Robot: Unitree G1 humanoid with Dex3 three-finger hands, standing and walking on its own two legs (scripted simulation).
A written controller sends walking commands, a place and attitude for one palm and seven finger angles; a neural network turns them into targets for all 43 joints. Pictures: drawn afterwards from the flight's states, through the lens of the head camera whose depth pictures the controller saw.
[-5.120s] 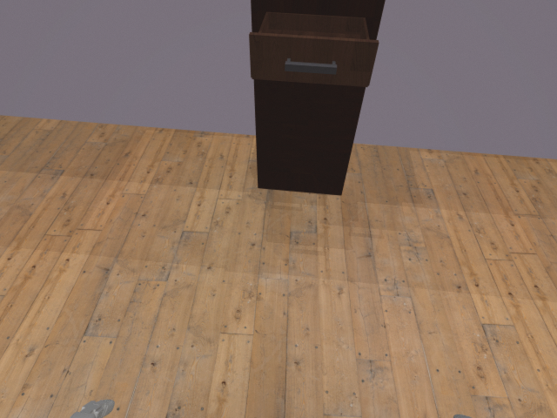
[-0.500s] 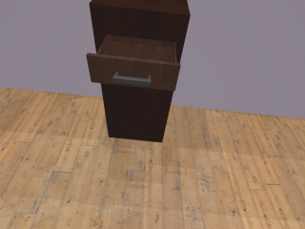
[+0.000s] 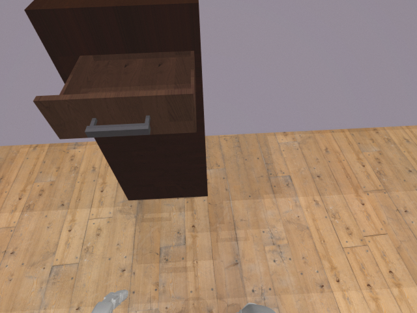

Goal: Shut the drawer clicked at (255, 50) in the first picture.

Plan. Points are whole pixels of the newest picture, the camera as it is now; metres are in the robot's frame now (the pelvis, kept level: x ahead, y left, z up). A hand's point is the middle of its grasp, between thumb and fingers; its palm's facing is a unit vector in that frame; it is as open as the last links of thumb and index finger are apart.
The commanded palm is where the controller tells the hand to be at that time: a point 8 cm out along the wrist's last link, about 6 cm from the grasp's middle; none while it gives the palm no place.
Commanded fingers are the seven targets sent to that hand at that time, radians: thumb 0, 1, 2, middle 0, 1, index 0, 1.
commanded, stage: take the last steps up to it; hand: left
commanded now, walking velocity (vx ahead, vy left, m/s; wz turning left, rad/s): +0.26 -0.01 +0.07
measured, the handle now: (119, 125) +0.55 +0.23 +0.02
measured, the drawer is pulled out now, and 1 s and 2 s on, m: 0.20 0.20 0.20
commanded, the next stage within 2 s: come to a stop and stand still in 0.34 s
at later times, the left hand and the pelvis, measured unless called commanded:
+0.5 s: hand out of the picture +0.03 +0.13 -0.15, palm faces +0.17 -0.98 -0.11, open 7.3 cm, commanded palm none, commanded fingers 0.00 0.90 0.90 -0.20 -0.30 -0.20 -0.30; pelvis +0.13 +0.00 +0.02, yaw +2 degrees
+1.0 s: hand out of the picture +0.14 +0.15 -0.15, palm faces +0.04 -0.96 -0.26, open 7.3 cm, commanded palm none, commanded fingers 0.00 0.90 0.90 -0.20 -0.30 -0.20 -0.30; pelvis +0.10 -0.04 +0.01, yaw +0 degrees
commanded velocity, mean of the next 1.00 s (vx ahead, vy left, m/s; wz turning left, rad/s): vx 0.04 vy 0.00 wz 0.03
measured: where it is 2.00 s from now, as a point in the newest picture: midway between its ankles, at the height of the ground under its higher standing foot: outside the picture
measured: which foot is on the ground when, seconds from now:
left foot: up 0.00-0.48, down 0.50-0.96, up 0.98-1.00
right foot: down 0.00-0.52, up 0.54-0.94, down 0.96-1.00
